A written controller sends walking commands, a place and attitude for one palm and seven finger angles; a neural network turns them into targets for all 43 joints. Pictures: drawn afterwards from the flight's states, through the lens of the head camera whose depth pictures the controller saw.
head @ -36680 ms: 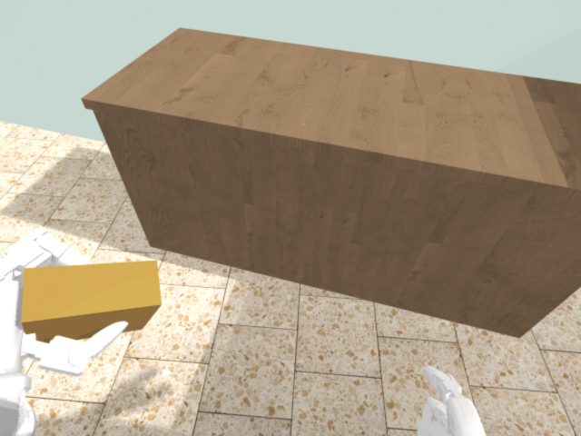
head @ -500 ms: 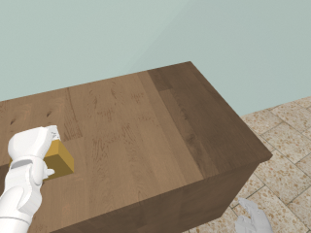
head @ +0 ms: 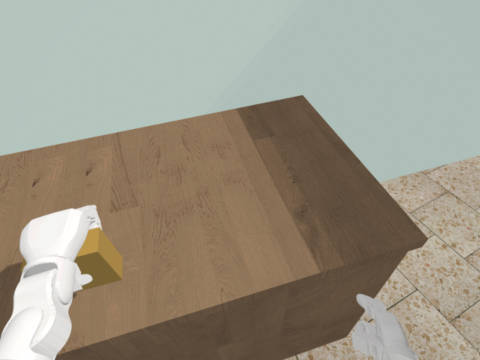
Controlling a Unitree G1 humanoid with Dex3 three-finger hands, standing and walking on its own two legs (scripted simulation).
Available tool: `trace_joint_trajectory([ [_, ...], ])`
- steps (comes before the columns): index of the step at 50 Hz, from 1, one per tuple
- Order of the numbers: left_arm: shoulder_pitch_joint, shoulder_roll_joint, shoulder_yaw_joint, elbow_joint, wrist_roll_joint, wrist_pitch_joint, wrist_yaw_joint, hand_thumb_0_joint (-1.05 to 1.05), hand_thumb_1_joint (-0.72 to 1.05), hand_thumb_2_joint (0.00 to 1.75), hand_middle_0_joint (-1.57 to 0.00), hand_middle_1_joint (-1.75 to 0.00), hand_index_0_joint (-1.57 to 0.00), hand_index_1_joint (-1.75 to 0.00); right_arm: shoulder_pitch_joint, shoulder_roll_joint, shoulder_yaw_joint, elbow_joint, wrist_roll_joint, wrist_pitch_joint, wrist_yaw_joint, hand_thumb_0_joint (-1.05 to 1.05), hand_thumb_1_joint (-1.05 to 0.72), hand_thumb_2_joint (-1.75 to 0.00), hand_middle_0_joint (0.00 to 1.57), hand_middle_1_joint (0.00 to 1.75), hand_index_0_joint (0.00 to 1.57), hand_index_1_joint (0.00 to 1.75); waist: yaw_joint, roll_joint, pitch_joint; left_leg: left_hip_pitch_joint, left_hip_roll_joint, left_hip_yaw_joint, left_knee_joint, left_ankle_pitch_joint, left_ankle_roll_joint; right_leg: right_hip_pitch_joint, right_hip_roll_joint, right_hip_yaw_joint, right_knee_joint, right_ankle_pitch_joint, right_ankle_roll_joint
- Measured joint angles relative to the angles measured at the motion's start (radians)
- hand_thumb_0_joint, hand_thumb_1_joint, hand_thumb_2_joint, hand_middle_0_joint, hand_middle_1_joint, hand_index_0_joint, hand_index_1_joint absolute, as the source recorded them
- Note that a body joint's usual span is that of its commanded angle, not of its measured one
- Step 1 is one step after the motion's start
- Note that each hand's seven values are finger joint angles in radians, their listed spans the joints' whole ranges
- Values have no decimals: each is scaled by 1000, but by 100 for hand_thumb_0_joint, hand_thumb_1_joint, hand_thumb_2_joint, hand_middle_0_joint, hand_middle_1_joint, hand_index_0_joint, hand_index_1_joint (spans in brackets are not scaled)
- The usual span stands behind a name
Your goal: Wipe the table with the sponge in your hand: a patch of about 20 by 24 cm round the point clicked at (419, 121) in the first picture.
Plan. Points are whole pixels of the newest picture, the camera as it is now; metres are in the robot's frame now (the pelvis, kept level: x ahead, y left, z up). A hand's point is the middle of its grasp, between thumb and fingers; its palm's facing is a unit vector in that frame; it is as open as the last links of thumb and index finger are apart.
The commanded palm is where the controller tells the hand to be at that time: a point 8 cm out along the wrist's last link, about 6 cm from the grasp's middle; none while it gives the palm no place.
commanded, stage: wipe back along the first lane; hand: left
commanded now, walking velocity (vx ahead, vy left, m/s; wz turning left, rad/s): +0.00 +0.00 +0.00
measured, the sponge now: (82, 267) +0.24 +0.32 +0.02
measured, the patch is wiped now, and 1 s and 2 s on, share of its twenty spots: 0.95 0.95 0.95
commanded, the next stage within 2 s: lift the sponge slowly off the table in 0.04 s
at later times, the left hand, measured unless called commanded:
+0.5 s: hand (73, 264) +0.22 +0.30 +0.07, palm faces -0.01 -0.09 -1.00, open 9.2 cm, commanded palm +0.20 +0.29 +0.13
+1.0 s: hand (68, 257) +0.22 +0.29 +0.10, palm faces +0.01 -0.08 -1.00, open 9.2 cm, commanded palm +0.19 +0.29 +0.17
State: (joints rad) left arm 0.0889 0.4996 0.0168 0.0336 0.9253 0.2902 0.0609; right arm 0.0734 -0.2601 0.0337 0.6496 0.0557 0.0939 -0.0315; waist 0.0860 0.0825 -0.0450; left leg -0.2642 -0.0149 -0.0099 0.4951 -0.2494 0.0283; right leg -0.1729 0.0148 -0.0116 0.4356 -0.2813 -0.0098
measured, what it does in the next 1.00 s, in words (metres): stands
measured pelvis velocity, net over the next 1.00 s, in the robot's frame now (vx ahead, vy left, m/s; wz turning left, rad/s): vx -0.01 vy -0.02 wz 0.01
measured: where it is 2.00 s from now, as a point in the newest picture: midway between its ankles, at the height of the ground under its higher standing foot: outside the picture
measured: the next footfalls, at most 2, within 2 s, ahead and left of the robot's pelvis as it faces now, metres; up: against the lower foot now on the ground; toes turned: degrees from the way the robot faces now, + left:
none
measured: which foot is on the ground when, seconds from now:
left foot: down 0.00-1.00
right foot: down 0.00-1.00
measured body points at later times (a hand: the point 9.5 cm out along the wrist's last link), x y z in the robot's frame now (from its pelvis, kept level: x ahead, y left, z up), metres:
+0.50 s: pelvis +0.00 +0.00 +0.00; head -0.01 -0.03 +0.45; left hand +0.22 +0.30 +0.12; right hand +0.23 -0.21 -0.08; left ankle +0.01 +0.10 -0.74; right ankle -0.03 -0.12 -0.74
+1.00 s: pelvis -0.01 -0.02 +0.00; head -0.03 -0.05 +0.45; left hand +0.21 +0.29 +0.15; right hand +0.23 -0.22 -0.08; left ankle +0.01 +0.10 -0.74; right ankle -0.03 -0.12 -0.74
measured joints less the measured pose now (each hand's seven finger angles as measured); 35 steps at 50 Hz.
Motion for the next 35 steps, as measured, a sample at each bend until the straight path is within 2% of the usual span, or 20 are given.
trace_joint_trajectory([
  [11, 122, -4, -4, -121, -10, 6, 17, 1, -43, 106, -77, -147, -81, -148, 2, -11, -10, 1, -3, -5, 7, 1, -91, -89, 20, 30, 20, 30, 5, 1, 1, 18, 0, 10, 3, -7, 3, 14, -1, 11, 5, -5, 3],
  [22, 64, -7, -35, -102, -12, 45, -7, 1, -44, 106, -79, -145, -82, -146, -28, -3, -2, 6, -4, -15, -16, 1, -91, -89, 20, 30, 20, 30, 23, 0, 25, 42, -3, -5, -18, 10, -1, 42, -2, -3, -14, 6, -2],
  [28, 67, 2, -35, -120, -25, 38, -38, 1, -45, 106, -80, -144, -83, -145, -30, 1, 6, 11, -9, -20, -19, 1, -91, -89, 20, 30, 19, 30, 23, 0, 36, 64, 2, -7, -31, 15, -6, 64, 3, -4, -29, 13, -7],
  [35, 73, 5, -42, -137, -22, 16, -45, 0, -46, 106, -81, -143, -84, -144, -34, 0, 9, 24, -17, -30, -26, 1, -91, -89, 20, 30, 20, 30, 33, 6, 49, 87, 6, -9, -46, 24, -11, 86, 7, -5, -42, 20, -12],
])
